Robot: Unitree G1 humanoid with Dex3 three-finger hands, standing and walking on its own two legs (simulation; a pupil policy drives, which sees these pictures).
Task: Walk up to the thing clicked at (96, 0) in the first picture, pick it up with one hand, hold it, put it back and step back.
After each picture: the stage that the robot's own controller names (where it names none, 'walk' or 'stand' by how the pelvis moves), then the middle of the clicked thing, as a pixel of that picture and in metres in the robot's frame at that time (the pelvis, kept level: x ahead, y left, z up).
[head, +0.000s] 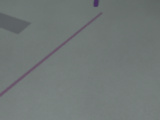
stand; out of the picture +2.20 -0.12 -0.66
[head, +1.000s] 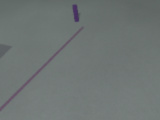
walk; (75, 13) +2.07 +0.29 -0.63
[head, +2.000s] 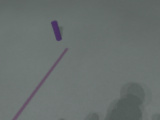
walk; (56, 31) +1.45 +0.43 -0.64
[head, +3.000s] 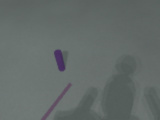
walk; (59, 61) +0.97 +0.34 -0.65
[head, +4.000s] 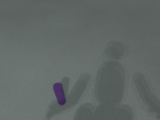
walk; (60, 94) +0.62 +0.26 -0.62
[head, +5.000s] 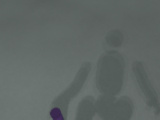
stand; (58, 119) +0.42 +0.26 -0.63
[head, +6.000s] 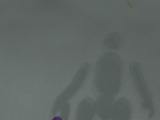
stand; out of the picture +0.39 +0.23 -0.65
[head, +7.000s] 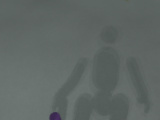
stand; out of the picture +0.40 +0.24 -0.66
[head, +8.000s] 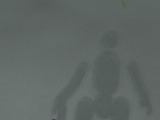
stand; out of the picture +0.38 +0.26 -0.66
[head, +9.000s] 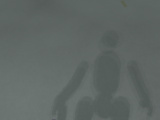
stand; out of the picture +0.37 +0.26 -0.66
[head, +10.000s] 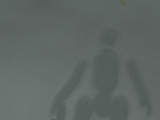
stand; out of the picture +0.37 +0.26 -0.66
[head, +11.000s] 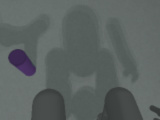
go down; (24, 64) +0.44 +0.28 -0.34
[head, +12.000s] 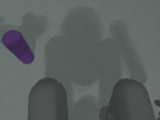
go down; (21, 50) +0.45 +0.30 -0.27
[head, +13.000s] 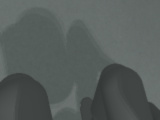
close in; out of the picture +0.43 +0.34 -0.17
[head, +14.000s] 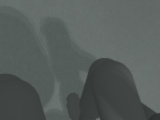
close; out of the picture +0.42 +0.35 -0.16
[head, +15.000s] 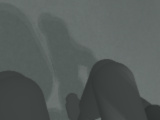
lift; out of the picture +0.39 +0.35 -0.16
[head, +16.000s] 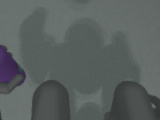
lift; (5, 69) +0.33 +0.28 -0.02
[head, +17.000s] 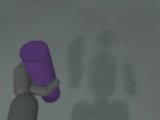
hold; (44, 77) +0.33 +0.16 +0.08
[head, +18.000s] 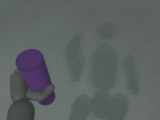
hold; (39, 82) +0.33 +0.18 +0.04
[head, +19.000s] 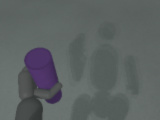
crouch; (47, 80) +0.33 +0.16 +0.04
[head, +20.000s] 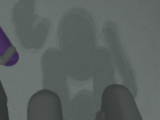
crouch; out of the picture +0.44 +0.27 -0.05
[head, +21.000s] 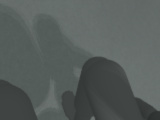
lower; out of the picture +0.42 +0.35 -0.16
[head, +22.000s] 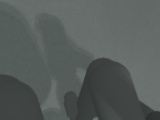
lower; out of the picture +0.41 +0.37 -0.16
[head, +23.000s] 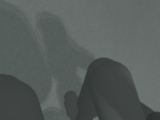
lower; out of the picture +0.41 +0.37 -0.16
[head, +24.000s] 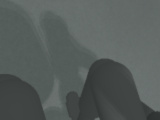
lower; out of the picture +0.40 +0.36 -0.16
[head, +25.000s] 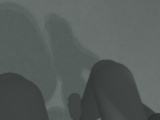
loosen; out of the picture +0.40 +0.33 -0.16
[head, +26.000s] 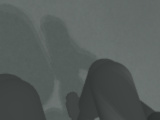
withdraw; out of the picture +0.40 +0.33 -0.16
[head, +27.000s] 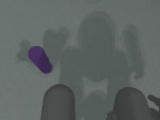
walk; (42, 61) +0.45 +0.26 -0.34
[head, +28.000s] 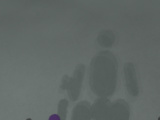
stand; out of the picture +0.38 +0.22 -0.59
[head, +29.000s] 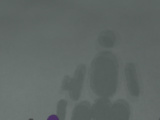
stand; out of the picture +0.38 +0.24 -0.60
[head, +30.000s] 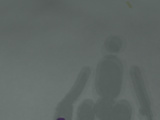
stand; out of the picture +0.39 +0.22 -0.65
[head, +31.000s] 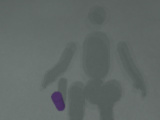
walk; (58, 102) +0.44 +0.20 -0.64
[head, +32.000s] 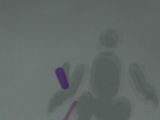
walk; (62, 79) +0.69 +0.27 -0.63
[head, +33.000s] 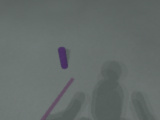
stand; (63, 58) +1.00 +0.26 -0.63
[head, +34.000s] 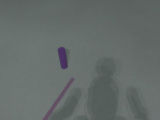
stand; (63, 58) +1.00 +0.26 -0.65
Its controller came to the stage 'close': yes
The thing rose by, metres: 0.68
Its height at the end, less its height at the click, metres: +0.00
